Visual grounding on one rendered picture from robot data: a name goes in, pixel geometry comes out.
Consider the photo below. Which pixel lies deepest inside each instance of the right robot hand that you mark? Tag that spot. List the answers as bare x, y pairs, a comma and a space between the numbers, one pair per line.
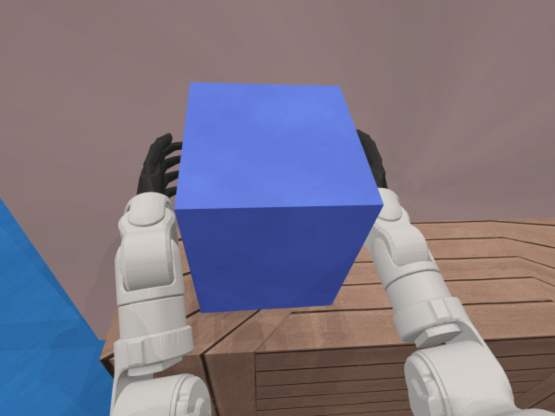
374, 159

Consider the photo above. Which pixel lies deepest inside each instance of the left robot hand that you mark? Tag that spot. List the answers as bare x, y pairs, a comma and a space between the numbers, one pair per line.
153, 177

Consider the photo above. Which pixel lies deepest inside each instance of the right robot upper arm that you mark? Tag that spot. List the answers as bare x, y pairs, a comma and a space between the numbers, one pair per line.
459, 379

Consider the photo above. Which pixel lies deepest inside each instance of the pedestal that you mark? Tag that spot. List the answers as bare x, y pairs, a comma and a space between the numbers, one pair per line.
346, 359

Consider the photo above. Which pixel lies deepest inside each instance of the right robot forearm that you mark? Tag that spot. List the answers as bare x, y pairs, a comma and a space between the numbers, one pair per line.
425, 311

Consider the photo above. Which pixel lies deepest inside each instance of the carton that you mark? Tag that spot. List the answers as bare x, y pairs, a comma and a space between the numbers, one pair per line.
275, 196

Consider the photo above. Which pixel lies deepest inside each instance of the left robot forearm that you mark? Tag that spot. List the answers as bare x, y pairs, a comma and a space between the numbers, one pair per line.
149, 288

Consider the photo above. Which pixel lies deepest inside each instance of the left robot upper arm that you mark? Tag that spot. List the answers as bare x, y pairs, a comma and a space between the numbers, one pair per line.
176, 395

